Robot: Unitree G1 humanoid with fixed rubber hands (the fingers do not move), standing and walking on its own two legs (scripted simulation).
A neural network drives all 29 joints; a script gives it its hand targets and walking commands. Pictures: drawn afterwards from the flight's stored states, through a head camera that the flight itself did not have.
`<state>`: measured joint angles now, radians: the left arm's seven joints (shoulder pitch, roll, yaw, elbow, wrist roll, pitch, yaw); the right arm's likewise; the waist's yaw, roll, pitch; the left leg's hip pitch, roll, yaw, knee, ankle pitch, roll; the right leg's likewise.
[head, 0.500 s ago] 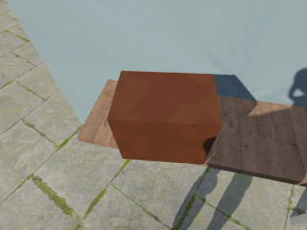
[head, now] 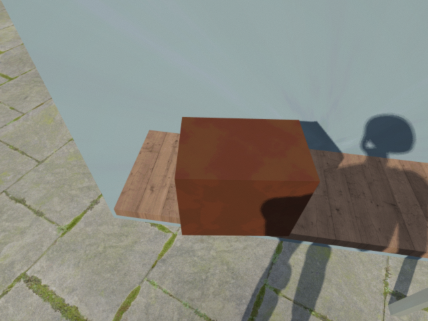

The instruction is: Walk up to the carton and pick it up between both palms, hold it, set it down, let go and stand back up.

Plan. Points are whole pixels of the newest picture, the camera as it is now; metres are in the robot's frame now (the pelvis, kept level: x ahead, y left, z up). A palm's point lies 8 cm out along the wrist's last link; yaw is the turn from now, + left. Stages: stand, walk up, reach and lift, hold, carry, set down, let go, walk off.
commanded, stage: walk up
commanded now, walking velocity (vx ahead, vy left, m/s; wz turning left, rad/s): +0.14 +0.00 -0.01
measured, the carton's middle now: (238, 179) +0.41 -0.03 +0.00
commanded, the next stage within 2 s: none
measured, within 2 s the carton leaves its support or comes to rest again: neither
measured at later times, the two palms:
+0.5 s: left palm out of the picture +0.06 +0.21 -0.14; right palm out of the picture +0.03 -0.25 -0.17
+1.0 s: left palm out of the picture +0.04 +0.25 -0.15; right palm out of the picture +0.06 -0.18 -0.15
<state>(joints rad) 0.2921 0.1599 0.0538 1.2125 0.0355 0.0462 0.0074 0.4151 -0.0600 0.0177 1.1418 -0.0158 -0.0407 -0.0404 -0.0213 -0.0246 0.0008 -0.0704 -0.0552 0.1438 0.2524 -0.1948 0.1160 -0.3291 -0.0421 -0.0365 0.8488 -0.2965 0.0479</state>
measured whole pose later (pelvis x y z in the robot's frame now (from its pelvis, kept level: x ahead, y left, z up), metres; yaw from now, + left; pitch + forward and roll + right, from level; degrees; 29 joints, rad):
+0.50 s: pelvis +0.04 -0.02 -0.01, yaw +0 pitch +0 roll +2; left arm 0.21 0.12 0.04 1.07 0.03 0.00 0.07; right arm 0.28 -0.19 -0.05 1.09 -0.04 0.04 -0.02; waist 0.02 0.03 0.05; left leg -0.42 0.02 0.05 1.01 -0.42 -0.04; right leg -0.28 -0.13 -0.12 0.47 -0.20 0.02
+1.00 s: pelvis +0.06 +0.04 +0.00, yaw +0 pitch -1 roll +0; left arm 0.29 0.13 0.04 1.16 0.02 -0.01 0.03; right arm 0.27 -0.14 -0.02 1.12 -0.01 -0.02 -0.03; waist 0.00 0.00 0.05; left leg -0.14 0.03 0.05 0.38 -0.23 -0.01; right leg -0.14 -0.10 -0.08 0.36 -0.19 0.07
